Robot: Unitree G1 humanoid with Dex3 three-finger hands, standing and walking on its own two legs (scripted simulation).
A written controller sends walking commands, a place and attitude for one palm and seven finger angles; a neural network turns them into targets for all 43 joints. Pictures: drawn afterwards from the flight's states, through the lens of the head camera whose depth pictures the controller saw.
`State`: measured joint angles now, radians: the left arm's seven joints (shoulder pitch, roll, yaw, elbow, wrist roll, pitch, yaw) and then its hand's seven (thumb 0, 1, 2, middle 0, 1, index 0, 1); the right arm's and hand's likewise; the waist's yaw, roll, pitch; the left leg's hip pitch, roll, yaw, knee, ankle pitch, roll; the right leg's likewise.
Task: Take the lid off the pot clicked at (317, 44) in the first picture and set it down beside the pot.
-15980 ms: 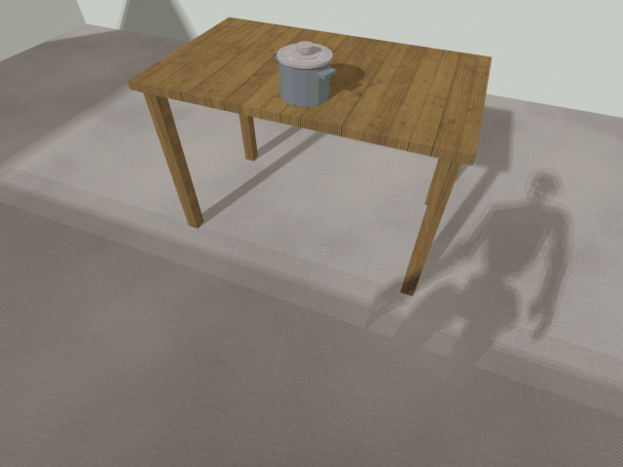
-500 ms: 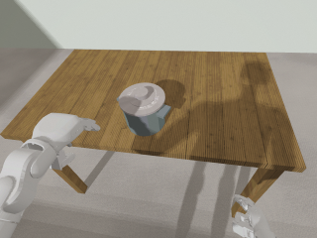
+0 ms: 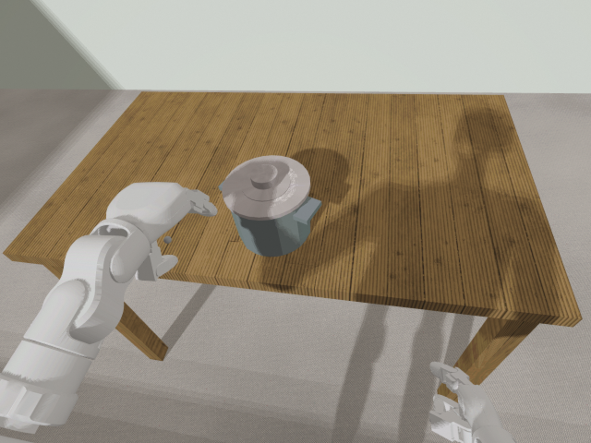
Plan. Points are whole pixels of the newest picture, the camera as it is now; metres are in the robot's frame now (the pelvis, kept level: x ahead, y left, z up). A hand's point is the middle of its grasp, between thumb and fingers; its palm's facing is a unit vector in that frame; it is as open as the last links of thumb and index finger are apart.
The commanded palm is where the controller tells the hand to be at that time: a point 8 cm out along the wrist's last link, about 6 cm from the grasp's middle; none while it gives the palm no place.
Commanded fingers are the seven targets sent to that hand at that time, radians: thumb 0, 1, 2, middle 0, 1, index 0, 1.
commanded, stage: move the open hand above the knob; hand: left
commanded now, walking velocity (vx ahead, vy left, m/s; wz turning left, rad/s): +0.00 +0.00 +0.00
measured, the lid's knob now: (264, 176) +0.52 +0.11 +0.06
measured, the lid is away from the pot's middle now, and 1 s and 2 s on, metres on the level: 0.00 0.00 0.00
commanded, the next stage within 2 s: lower the open fingers around the knob in 1.96 s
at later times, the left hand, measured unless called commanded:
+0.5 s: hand (196, 190) +0.41 +0.17 +0.14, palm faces -0.20 -0.04 -0.98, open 10.1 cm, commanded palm +0.38 +0.17 +0.19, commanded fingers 0.00 -0.30 1.44 -0.84 -0.08 -0.84 -0.08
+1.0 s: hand (231, 172) +0.45 +0.14 +0.13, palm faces -0.28 -0.01 -0.96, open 10.1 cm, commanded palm +0.45 +0.14 +0.19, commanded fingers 0.00 -0.30 1.44 -0.84 -0.08 -0.84 -0.08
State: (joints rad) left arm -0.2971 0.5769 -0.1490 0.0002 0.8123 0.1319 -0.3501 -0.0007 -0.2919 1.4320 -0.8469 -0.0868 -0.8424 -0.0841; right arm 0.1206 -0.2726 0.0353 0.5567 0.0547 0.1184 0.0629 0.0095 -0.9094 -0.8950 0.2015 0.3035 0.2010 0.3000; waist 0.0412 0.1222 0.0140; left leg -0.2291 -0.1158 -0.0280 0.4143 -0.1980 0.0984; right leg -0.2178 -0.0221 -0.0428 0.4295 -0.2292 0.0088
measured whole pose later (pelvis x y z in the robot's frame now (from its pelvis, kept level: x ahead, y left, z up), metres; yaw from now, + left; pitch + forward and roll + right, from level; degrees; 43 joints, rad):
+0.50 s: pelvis +0.01 -0.04 +0.00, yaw -1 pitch +3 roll +0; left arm -0.54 0.60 -0.13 0.30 0.81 0.13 -0.34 0.00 -0.29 1.43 -0.85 -0.09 -0.84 -0.08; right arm 0.15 -0.30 0.03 0.58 0.08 0.13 0.03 0.01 -0.91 -0.90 0.20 0.30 0.20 0.30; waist 0.00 0.11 0.00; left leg -0.26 -0.08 -0.03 0.44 -0.23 0.05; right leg -0.25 0.02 -0.05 0.46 -0.26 -0.04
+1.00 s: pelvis +0.01 -0.03 +0.00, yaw -1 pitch +4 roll +0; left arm -0.80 0.54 -0.24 0.58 0.84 0.09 -0.36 0.00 -0.29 1.43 -0.85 -0.09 -0.85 -0.08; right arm 0.17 -0.29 0.03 0.63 0.09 0.16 -0.01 0.01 -0.91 -0.89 0.20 0.30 0.20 0.30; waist -0.05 0.08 -0.01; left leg -0.30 -0.08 -0.03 0.46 -0.24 0.07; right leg -0.29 0.01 -0.04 0.47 -0.26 -0.03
